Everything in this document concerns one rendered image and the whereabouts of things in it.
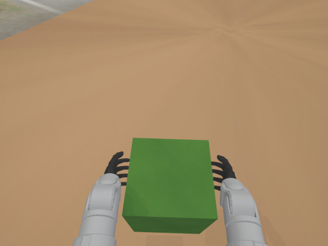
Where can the robot right hand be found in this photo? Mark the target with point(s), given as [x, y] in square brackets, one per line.
[226, 173]

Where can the right robot forearm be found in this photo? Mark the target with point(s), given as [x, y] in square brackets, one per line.
[241, 216]

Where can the robot left hand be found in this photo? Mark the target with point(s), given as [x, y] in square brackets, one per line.
[112, 166]

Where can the left robot forearm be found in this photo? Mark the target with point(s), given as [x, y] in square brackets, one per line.
[100, 215]

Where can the carton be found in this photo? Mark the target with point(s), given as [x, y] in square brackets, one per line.
[170, 186]

